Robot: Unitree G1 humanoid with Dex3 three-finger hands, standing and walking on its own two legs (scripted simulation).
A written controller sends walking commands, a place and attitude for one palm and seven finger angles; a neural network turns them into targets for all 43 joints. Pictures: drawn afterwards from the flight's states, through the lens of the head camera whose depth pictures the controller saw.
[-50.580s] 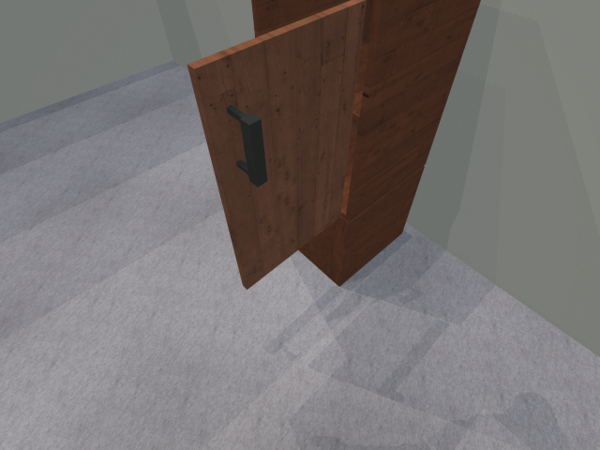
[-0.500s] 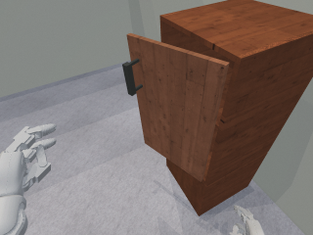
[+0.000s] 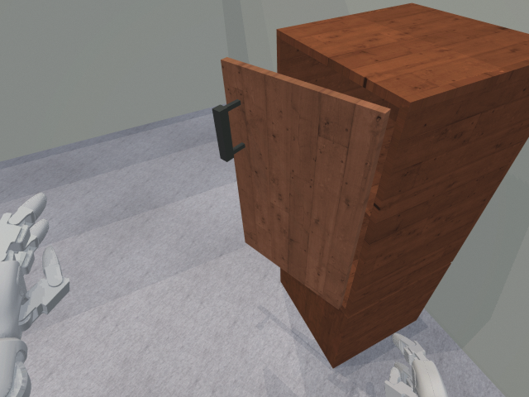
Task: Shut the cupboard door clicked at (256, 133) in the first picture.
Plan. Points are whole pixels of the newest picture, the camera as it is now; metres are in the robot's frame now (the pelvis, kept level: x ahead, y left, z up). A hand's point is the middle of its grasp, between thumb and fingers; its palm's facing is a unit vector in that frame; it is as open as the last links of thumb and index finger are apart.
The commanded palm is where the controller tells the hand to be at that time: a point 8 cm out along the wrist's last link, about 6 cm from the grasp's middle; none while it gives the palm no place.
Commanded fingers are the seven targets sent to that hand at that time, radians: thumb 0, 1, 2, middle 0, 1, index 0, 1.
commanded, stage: step back with the hand held close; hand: left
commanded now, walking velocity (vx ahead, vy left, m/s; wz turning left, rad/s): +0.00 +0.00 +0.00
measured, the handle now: (231, 130) +0.62 +0.15 +0.10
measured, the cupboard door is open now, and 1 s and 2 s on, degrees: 22 22 22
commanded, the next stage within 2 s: stop stepping back and stand still in 1.88 s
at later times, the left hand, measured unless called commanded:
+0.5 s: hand (36, 301) +0.17 +0.29 +0.15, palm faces +0.37 -0.78 -0.50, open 7.4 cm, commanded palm +0.11 +0.32 +0.17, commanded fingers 0.00 0.90 0.90 -0.20 -0.30 -0.20 -0.30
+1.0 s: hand out of the picture +0.11 +0.30 +0.15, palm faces +0.46 -0.78 -0.43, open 7.4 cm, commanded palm +0.05 +0.33 +0.17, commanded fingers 0.00 0.90 0.90 -0.20 -0.30 -0.20 -0.30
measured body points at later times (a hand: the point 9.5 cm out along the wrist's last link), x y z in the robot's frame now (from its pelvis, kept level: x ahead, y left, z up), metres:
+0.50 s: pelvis -0.04 +0.02 -0.01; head -0.03 +0.01 +0.44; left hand +0.14 +0.33 +0.18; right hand +0.14 -0.23 -0.09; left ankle -0.01 +0.10 -0.74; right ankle -0.02 -0.11 -0.74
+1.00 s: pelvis -0.09 +0.03 -0.02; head -0.09 +0.05 +0.43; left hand +0.08 +0.33 +0.18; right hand +0.06 -0.22 -0.10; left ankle -0.01 +0.10 -0.74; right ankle -0.02 -0.11 -0.74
